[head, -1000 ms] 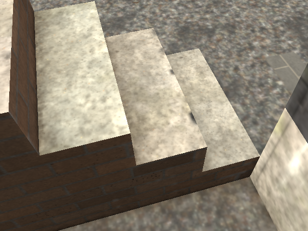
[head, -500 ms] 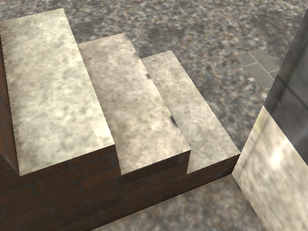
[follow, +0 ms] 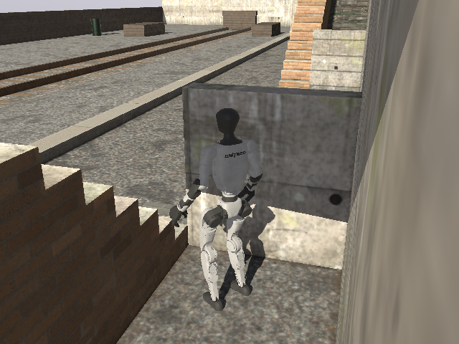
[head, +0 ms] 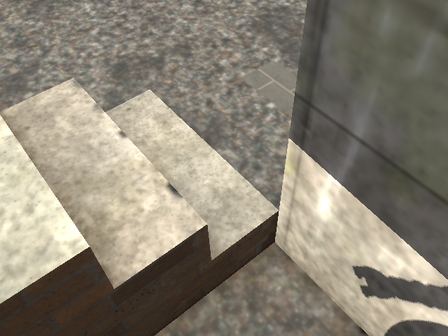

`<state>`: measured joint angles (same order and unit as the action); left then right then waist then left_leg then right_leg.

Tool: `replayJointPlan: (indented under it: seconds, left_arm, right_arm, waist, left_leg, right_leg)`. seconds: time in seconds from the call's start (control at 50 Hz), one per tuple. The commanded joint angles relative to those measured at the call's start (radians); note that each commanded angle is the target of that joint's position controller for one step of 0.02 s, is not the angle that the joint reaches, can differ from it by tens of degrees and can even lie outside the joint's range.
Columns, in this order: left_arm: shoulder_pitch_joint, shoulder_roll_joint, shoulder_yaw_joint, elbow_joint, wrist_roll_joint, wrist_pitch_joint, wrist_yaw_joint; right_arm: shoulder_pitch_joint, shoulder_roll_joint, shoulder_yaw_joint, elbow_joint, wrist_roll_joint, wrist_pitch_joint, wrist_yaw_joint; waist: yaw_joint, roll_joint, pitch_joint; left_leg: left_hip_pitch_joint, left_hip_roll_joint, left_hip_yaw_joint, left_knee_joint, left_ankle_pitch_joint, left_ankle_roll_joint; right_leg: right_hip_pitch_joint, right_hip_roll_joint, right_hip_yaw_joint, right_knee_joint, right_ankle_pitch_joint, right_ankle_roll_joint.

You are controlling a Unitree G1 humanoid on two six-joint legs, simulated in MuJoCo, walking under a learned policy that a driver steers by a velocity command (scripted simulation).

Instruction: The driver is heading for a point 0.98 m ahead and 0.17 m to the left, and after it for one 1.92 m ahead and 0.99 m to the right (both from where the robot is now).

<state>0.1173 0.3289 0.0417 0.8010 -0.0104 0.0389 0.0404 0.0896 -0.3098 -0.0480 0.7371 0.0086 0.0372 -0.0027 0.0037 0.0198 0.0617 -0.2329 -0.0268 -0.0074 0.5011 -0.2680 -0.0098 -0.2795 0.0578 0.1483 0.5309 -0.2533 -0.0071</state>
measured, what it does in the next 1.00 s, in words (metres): steps on the spot, turning left: right foot, then left foot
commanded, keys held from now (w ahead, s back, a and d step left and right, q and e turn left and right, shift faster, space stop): w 0.16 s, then w+q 0.76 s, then w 0.06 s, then w+e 0.02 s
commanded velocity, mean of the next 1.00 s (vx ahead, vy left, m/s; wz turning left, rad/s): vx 0.01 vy -0.06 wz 0.29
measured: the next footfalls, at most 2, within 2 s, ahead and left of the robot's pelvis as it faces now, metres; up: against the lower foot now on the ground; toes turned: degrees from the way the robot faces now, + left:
right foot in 0.40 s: +0.06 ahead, -0.17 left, +0.00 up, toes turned +6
left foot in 0.78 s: +0.04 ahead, +0.09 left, +0.00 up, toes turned +15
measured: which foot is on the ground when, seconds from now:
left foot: down 0.00-0.42, up 0.44-0.76, down 0.78-1.00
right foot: down 0.00-0.00, up 0.02-0.38, down 0.40-0.78, up 0.80-1.00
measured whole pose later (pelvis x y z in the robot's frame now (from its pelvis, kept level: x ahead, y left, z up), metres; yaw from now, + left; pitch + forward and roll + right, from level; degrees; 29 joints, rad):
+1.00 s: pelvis +0.02 +0.02 +0.01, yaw +21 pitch +2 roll -2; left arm 0.12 0.34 0.05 0.72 0.00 0.00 0.04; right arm 0.20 -0.33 -0.05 0.64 0.02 0.03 -0.03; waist -0.01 -0.03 0.08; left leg -0.23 -0.08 -0.09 0.40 -0.19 0.09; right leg -0.55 0.00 0.07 1.12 -0.36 0.10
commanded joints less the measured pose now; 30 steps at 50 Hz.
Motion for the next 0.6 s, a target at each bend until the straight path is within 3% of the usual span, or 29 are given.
replayJointPlan:
  seconds: [0.02, 0.04, 0.06, 0.08, 0.12, 0.16, 0.2, 0.22, 0.28, 0.34, 0.36, 0.38, 0.4, 0.42, 0.44, 0.46, 0.48, 0.5, 0.52, 0.54, 0.56, 0.58, 0.6]
  left_arm:
    - [0.059, 0.069, 0.003, -0.043, 0.022, 0.007, 0.009]
    - [0.037, 0.13, 0.028, -0.079, 0.019, -0.007, 0.01]
    - [0.058, 0.209, 0.057, -0.056, 0.012, -0.013, 0.01]
    - [0.08, 0.221, 0.072, -0.04, 0.004, -0.012, 0.005]
    - [0.105, 0.176, 0.072, -0.013, 0.01, 0.005, 0.012]
    - [0.105, 0.134, 0.067, -0.009, 0.011, 0.007, 0.004]
    - [0.104, 0.053, 0.044, -0.013, 0.015, 0.012, 0.006]
    - [0.118, 0.038, 0.035, -0.007, 0.03, 0.016, 0.01]
    - [0.064, 0.038, 0.025, -0.019, 0.027, 0.005, 0.008]
    - [0.073, 0.067, 0.034, -0.012, 0.009, -0.02, 0.006]
    - [0.094, 0.061, 0.035, 0.001, 0.0, -0.037, 0.003]
    - [0.142, 0.067, 0.037, 0.027, 0.007, -0.046, 0.0]
    - [0.172, 0.097, 0.044, 0.041, 0.016, -0.053, -0.002]
    - [0.214, 0.166, 0.061, 0.05, 0.025, -0.054, 0.002]
    - [0.177, 0.234, 0.077, 0.054, 0.03, -0.042, 0.011]
    - [0.18, 0.165, 0.062, 0.046, 0.042, -0.041, 0.009]
    - [0.191, 0.139, 0.055, 0.04, 0.047, -0.055, 0.007]
    - [0.152, 0.132, 0.053, 0.029, 0.037, -0.065, 0.007]
    - [0.103, 0.121, 0.053, 0.021, 0.017, -0.07, 0.007]
    - [0.083, 0.124, 0.057, 0.015, 0.008, -0.074, 0.01]
    - [0.067, 0.124, 0.058, 0.006, 0.009, -0.073, 0.017]
    - [0.054, 0.126, 0.058, -0.005, 0.024, -0.063, 0.024]
    - [0.054, 0.123, 0.057, -0.021, 0.023, -0.062, 0.025]
  right_arm:
    - [0.077, -0.149, -0.028, -0.047, -0.033, -0.032, 0.001]
    - [0.089, -0.212, -0.04, -0.038, -0.053, -0.05, 0.001]
    - [0.061, -0.186, -0.032, -0.042, -0.032, -0.069, -0.006]
    - [0.023, -0.155, -0.023, -0.043, -0.017, -0.077, -0.018]
    - [0.003, -0.101, -0.006, -0.046, 0.006, -0.08, -0.035]
    - [0.041, -0.075, 0.01, -0.032, -0.002, -0.076, -0.043]
    - [0.036, -0.047, 0.024, -0.015, -0.018, -0.066, -0.038]
    - [0.02, -0.048, 0.026, -0.011, -0.023, -0.058, -0.034]
    - [0.053, -0.132, -0.007, -0.005, -0.016, -0.04, -0.024]
    - [0.09, -0.17, -0.028, -0.016, 0.008, -0.025, -0.023]
    - [0.039, -0.154, -0.024, -0.044, 0.016, -0.015, -0.02]
    - [0.038, -0.161, -0.03, -0.048, 0.028, -0.007, -0.023]
    - [0.072, -0.153, -0.03, -0.049, 0.03, -0.008, -0.026]
    - [0.088, -0.107, -0.018, -0.066, 0.009, -0.018, -0.021]
    - [0.096, -0.042, -0.004, -0.103, -0.011, -0.024, -0.014]
    - [0.046, -0.079, -0.014, -0.103, -0.007, -0.024, -0.018]
    - [0.041, -0.135, -0.037, -0.102, 0.01, -0.02, -0.014]
    - [0.053, -0.12, -0.039, -0.093, 0.016, -0.009, -0.013]
    - [0.062, -0.097, -0.033, -0.094, 0.012, 0.005, -0.012]
    - [0.04, -0.072, -0.025, -0.104, 0.004, 0.011, -0.011]
    - [0.028, -0.067, -0.021, -0.113, -0.001, 0.016, -0.008]
    - [0.027, -0.06, -0.019, -0.114, 0.003, 0.018, -0.006]
    - [0.017, -0.06, -0.017, -0.127, 0.004, 0.024, 0.001]
  waist:
    - [0.0, 0.058, -0.131]
    - [-0.006, 0.21, -0.126]
    - [0.003, 0.105, -0.091]
    - [0.034, 0.086, -0.061]
    - [0.033, 0.087, -0.032]
    - [0.012, 0.111, -0.063]
    - [0.016, 0.139, -0.085]
    - [0.014, 0.154, -0.088]
    - [-0.041, 0.179, -0.041]
    - [-0.049, 0.19, -0.022]
    - [-0.021, 0.199, -0.039]
    - [0.0, 0.191, -0.069]
    - [0.0, 0.157, -0.101]
    - [-0.006, 0.037, -0.158]
    - [-0.044, -0.207, -0.173]
    - [0.01, -0.261, -0.197]
    - [0.027, -0.204, -0.18]
    - [0.003, -0.17, -0.155]
    - [-0.016, -0.164, -0.114]
    - [-0.016, -0.158, -0.094]
    - [-0.013, -0.167, -0.092]
    - [-0.006, -0.181, -0.101]
    - [0.002, -0.19, -0.098]
  left_leg:
    - [0.263, 0.275, -0.269, -0.185, 0.394, 0.12]
    - [0.159, 0.462, -0.556, -0.226, 0.407, 0.32]
    - [0.145, 0.476, -0.549, -0.239, 0.347, 0.352]
    - [0.144, 0.422, -0.444, -0.228, 0.302, 0.304]
    - [0.177, 0.328, -0.314, -0.211, 0.251, 0.226]
    - [0.177, 0.28, -0.222, -0.212, 0.328, 0.219]
    - [0.16, 0.24, -0.164, -0.204, 0.356, 0.214]
    - [0.127, 0.212, -0.139, -0.214, 0.341, 0.207]
    - [0.064, 0.201, -0.167, -0.222, 0.195, 0.212]
    - [0.087, 0.235, -0.254, -0.176, 0.2, 0.228]
    - [0.097, 0.214, -0.24, -0.115, 0.378, 0.207]
    - [0.1, 0.201, -0.23, -0.074, 0.491, 0.182]
    - [0.066, 0.187, -0.242, -0.046, 0.476, 0.141]
    - [-0.024, 0.14, -0.198, 0.045, 0.348, 0.087]
    - [-0.171, 0.009, -0.092, 0.145, 0.078, 0.027]
    - [-0.223, -0.043, -0.049, 0.317, -0.289, 0.004]
    - [-0.29, -0.022, -0.08, 0.537, -0.399, 0.002]
    - [-0.333, 0.0, -0.103, 0.603, -0.372, 0.002]
    - [-0.354, 0.024, -0.107, 0.565, -0.313, -0.006]
    - [-0.352, 0.035, -0.095, 0.529, -0.245, -0.015]
    - [-0.328, 0.034, -0.066, 0.504, -0.205, -0.028]
    - [-0.283, 0.03, -0.027, 0.471, -0.183, -0.037]
    - [-0.249, 0.034, -0.012, 0.428, -0.163, -0.039]
  right_leg:
    - [-0.17, -0.035, 0.062, 0.182, -0.13, -0.042]
    - [-0.253, 0.037, 0.08, 0.378, -0.388, 0.011]
    - [-0.297, 0.022, 0.138, 0.572, -0.36, 0.028]
    - [-0.343, 0.017, 0.147, 0.652, -0.292, 0.037]
    - [-0.392, 0.0, 0.145, 0.652, -0.176, 0.073]
    - [-0.33, 0.01, 0.102, 0.635, -0.102, 0.114]
    - [-0.249, -0.037, 0.055, 0.491, -0.055, 0.144]
    - [-0.193, -0.07, -0.01, 0.405, -0.057, 0.158]
    - [-0.105, -0.069, -0.086, 0.223, -0.086, 0.173]
    - [-0.091, -0.042, -0.109, 0.083, -0.115, 0.148]
    - [-0.031, -0.031, -0.114, -0.04, -0.038, 0.13]
    - [0.043, -0.015, -0.129, -0.171, 0.101, 0.107]
    - [0.147, -0.047, -0.085, -0.215, 0.222, 0.079]
    - [0.284, -0.159, 0.001, -0.165, 0.437, 0.025]
    - [0.34, -0.267, 0.11, -0.113, 0.623, -0.106]
    - [0.31, -0.368, 0.179, -0.152, 0.664, -0.235]
    - [0.299, -0.417, 0.192, -0.178, 0.641, -0.281]
    - [0.283, -0.396, 0.139, -0.173, 0.608, -0.255]
    - [0.262, -0.366, 0.077, -0.177, 0.551, -0.216]
    - [0.244, -0.358, 0.055, -0.197, 0.518, -0.196]
    - [0.224, -0.349, 0.023, -0.206, 0.511, -0.191]
    - [0.196, -0.348, -0.023, -0.219, 0.474, -0.176]
    - [0.176, -0.344, -0.05, -0.223, 0.437, -0.169]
